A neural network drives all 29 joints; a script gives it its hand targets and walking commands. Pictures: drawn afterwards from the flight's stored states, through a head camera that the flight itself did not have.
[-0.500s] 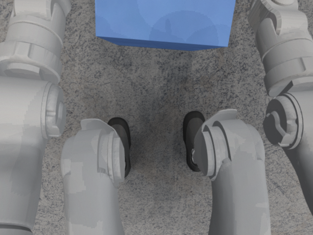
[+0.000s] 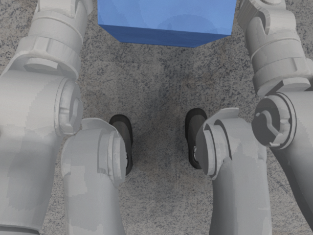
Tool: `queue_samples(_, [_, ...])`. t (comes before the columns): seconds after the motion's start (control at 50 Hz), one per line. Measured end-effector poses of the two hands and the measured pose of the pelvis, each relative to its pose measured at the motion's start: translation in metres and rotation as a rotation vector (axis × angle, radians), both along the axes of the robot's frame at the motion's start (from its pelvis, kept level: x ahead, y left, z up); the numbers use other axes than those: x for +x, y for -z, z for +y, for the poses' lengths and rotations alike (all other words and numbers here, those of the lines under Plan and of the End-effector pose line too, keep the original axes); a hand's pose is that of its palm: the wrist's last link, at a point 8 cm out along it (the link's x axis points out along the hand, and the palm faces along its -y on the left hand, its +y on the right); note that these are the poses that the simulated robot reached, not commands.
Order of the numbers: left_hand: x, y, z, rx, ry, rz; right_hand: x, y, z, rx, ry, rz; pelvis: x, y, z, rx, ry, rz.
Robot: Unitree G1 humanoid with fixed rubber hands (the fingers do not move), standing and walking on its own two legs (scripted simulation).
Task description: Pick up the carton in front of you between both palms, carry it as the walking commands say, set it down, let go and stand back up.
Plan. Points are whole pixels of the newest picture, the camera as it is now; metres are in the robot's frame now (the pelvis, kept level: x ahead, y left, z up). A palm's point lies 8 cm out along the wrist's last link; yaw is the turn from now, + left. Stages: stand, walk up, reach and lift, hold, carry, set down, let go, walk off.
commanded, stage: reach and lift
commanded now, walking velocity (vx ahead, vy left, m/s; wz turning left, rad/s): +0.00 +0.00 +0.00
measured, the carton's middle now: out of the picture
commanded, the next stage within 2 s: none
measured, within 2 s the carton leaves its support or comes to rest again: leaves its support in 0.14 s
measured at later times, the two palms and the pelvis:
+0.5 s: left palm out of the picture +0.53 +0.15 -0.02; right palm out of the picture +0.52 -0.15 -0.01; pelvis +0.01 -0.01 +0.06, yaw +2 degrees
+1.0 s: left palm out of the picture +0.49 +0.15 +0.13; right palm out of the picture +0.49 -0.15 +0.13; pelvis +0.03 -0.01 +0.17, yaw +2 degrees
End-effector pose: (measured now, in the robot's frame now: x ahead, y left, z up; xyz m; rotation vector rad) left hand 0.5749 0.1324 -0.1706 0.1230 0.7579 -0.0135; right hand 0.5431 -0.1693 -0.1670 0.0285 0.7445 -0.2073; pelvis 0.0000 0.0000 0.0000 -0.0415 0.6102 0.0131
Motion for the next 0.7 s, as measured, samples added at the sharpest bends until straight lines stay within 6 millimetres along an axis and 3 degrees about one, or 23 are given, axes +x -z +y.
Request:
queue_samples(0.14, [-0.003, 0.001, 0.000, -0.033, -0.016, 0.005, 0.009, -0.008, -0.004, -0.012, -0.049, 0.001, 0.008, 0.007, -0.001, 0.004, 0.003, 0.015])
queue_samples(0.24, [-0.007, -0.011, -0.004, -0.039, -0.050, -0.021, 0.010, -0.032, -0.001, -0.030, 0.003, -0.031, 0.013, 0.005, -0.002, 0.009, 0.008, 0.048])
queue_samples(0.36, [-0.020, -0.073, 0.002, -0.054, -0.075, -0.044, -0.011, -0.082, 0.005, 0.011, 0.037, -0.059, 0.018, -0.015, -0.005, 0.012, -0.005, 0.090])
queue_samples(0.5, [-0.046, -0.155, 0.018, -0.041, -0.129, -0.055, -0.027, -0.152, 0.021, 0.041, -0.002, -0.070, 0.012, -0.056, -0.005, 0.013, -0.017, 0.119])
queue_samples(0.7, [-0.060, -0.205, 0.006, -0.075, -0.124, -0.055, -0.045, -0.211, 0.009, 0.000, -0.001, -0.070, 0.000, -0.099, -0.004, 0.010, -0.021, 0.141])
